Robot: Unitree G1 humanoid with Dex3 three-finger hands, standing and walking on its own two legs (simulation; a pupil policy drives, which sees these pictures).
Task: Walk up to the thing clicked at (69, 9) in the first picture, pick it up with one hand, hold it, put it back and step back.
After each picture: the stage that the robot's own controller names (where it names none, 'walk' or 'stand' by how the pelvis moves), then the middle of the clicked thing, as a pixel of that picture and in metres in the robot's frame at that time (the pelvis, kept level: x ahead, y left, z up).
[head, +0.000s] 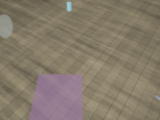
stand; (69, 6) +2.08 +0.19 -0.72
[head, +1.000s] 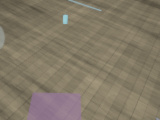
walk; (65, 19) +1.93 +0.17 -0.72
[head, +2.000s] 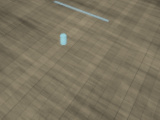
walk; (63, 39) +1.29 +0.16 -0.72
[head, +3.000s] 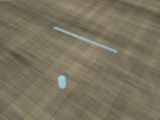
walk; (62, 82) +0.79 +0.16 -0.71
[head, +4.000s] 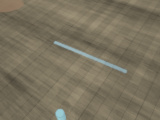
walk; (60, 115) +0.45 +0.21 -0.70
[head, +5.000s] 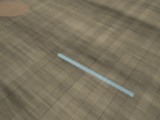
stand; out of the picture +0.29 +0.16 -0.71
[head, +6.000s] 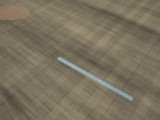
stand; out of the picture +0.28 +0.17 -0.73
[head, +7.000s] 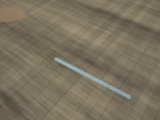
stand; out of the picture +0.27 +0.18 -0.73
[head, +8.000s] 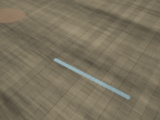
stand; out of the picture +0.27 +0.20 -0.73
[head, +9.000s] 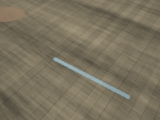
stand; out of the picture +0.27 +0.20 -0.73
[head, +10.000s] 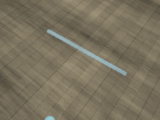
go down; out of the picture +0.30 +0.18 -0.67
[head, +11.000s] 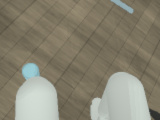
go down; (31, 73) +0.38 +0.18 -0.30
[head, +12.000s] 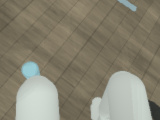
close in; (31, 72) +0.38 +0.18 -0.30
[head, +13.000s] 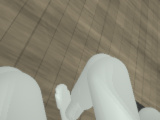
close in; out of the picture +0.38 +0.21 -0.23
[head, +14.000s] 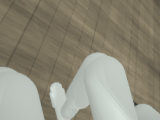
close; out of the picture +0.37 +0.22 -0.23
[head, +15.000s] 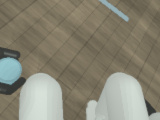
lift; (8, 73) +0.32 +0.24 -0.10
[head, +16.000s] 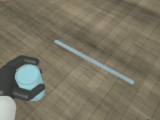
lift; (31, 84) +0.32 +0.17 +0.04
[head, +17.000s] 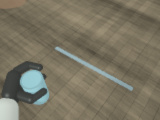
hold; (36, 88) +0.31 +0.17 +0.02
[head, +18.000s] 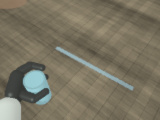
hold; (38, 88) +0.32 +0.16 +0.01
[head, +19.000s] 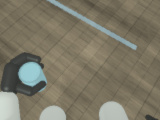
crouch; (34, 78) +0.35 +0.16 -0.06
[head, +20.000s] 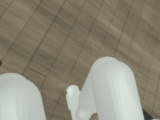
lower; out of the picture +0.39 +0.20 -0.20
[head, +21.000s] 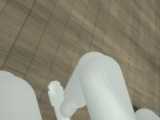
lower; out of the picture +0.39 +0.23 -0.23
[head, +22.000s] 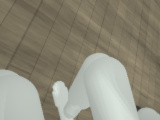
lower; out of the picture +0.39 +0.23 -0.23
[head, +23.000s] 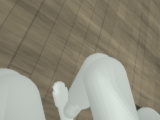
lower; out of the picture +0.38 +0.22 -0.23
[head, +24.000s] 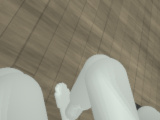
rest; out of the picture +0.37 +0.21 -0.23
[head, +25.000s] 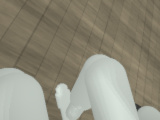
withdraw; out of the picture +0.36 +0.19 -0.23
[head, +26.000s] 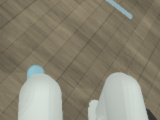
walk; (35, 75) +0.36 +0.16 -0.29
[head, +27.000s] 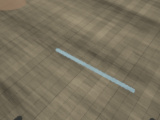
stand; out of the picture +0.27 +0.14 -0.65
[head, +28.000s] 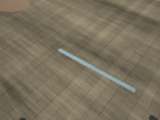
stand; out of the picture +0.29 +0.15 -0.67
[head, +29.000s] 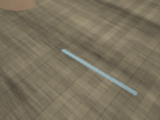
stand; out of the picture +0.29 +0.14 -0.68
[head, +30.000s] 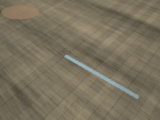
walk; out of the picture +0.30 +0.15 -0.72
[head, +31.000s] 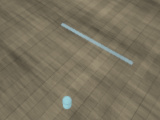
walk; (67, 102) +0.46 +0.09 -0.70
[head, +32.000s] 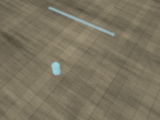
walk; (56, 68) +0.75 +0.23 -0.69
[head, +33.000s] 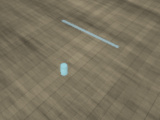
stand; (63, 69) +0.94 +0.17 -0.71
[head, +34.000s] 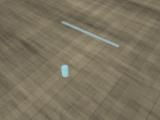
stand; (65, 71) +0.93 +0.17 -0.73
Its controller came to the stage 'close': yes
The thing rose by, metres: 0.72
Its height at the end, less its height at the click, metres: +0.00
